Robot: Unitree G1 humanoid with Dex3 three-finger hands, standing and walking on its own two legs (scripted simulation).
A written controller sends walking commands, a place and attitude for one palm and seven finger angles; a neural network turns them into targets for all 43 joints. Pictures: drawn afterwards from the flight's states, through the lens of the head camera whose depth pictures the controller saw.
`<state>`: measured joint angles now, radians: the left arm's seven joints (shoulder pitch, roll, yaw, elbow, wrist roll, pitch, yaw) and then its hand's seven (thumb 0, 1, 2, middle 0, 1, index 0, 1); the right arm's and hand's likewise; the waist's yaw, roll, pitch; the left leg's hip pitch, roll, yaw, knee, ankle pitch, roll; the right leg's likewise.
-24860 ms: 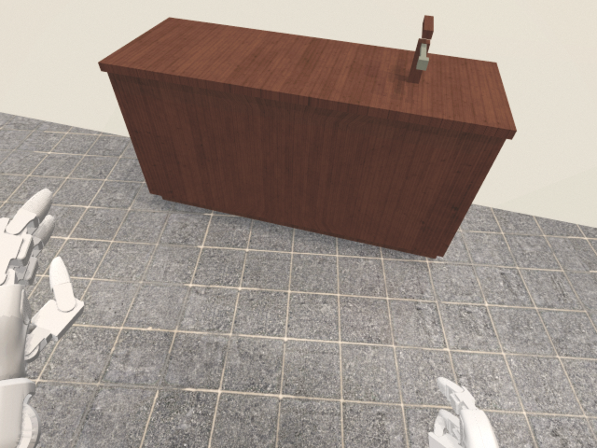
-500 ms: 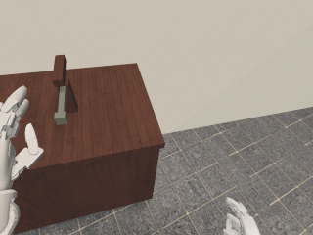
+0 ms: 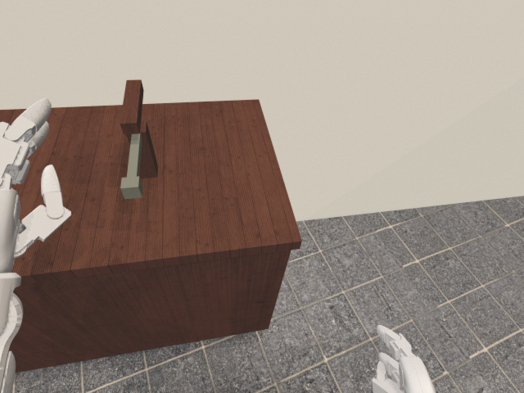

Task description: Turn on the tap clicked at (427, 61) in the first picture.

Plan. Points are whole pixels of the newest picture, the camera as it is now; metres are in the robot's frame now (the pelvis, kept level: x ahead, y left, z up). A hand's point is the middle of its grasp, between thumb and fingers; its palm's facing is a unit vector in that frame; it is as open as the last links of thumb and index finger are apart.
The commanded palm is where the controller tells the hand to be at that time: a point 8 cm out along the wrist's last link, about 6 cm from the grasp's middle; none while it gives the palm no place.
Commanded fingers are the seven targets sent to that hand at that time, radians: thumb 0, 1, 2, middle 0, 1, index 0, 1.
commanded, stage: turn the palm inward beside the body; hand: left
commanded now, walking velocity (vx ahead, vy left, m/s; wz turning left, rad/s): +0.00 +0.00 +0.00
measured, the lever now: (132, 187) +0.39 +0.27 +0.05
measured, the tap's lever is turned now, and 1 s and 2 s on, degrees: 0 0 0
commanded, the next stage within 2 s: none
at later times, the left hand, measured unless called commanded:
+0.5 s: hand (106, 258) +0.21 +0.21 +0.16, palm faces +0.49 -0.81 -0.32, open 7.4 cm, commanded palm +0.15 +0.25 +0.16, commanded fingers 0.00 0.90 0.90 -0.20 -0.30 -0.20 -0.30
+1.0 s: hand (121, 279) +0.20 +0.19 +0.13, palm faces +0.44 -0.86 -0.24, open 7.4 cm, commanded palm +0.15 +0.24 +0.14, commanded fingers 0.00 0.90 0.90 -0.20 -0.30 -0.20 -0.30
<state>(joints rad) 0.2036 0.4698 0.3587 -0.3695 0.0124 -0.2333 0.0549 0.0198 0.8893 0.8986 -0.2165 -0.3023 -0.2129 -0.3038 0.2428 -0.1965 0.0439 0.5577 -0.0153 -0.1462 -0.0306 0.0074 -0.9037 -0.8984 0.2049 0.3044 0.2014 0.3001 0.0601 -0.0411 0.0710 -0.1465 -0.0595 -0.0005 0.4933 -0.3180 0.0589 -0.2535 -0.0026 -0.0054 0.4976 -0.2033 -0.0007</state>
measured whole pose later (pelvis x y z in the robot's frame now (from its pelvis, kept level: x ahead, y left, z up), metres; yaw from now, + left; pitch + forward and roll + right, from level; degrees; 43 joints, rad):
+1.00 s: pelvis +0.01 -0.05 -0.02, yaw +2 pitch +3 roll +0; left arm 0.48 0.28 0.27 -0.44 -0.17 -0.12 0.12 0.02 0.90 0.90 -0.21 -0.30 -0.21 -0.30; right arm 0.20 -0.25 -0.01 0.66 0.02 -0.19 -0.05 0.01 -0.91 -0.90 0.20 0.30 0.20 0.30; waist 0.06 0.04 -0.07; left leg -0.33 -0.02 -0.06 0.68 -0.41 0.00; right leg -0.41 0.03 -0.08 0.67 -0.33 -0.06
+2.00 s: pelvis +0.00 -0.05 -0.01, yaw +3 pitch +1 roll +0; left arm 0.56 0.22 0.21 -0.50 -0.23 0.06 0.16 0.02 0.90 0.90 -0.21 -0.30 -0.20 -0.30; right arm 0.21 -0.23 0.03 0.65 0.03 -0.23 -0.07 0.01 -0.90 -0.90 0.21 0.30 0.20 0.30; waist 0.07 0.05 -0.08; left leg -0.29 -0.03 -0.07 0.65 -0.39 0.00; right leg -0.36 0.03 -0.10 0.63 -0.30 -0.06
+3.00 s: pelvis +0.01 -0.03 -0.01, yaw +3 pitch +4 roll -1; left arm 0.31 0.21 0.25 -0.21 -0.20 -0.04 0.16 0.02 0.90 0.90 -0.20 -0.28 -0.19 -0.28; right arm 0.21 -0.23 0.02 0.68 0.02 -0.19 -0.07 0.01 -0.90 -0.90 0.21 0.30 0.20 0.30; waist 0.05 0.04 -0.06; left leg -0.32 -0.04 -0.06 0.66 -0.40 0.02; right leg -0.40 0.01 -0.08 0.63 -0.31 -0.04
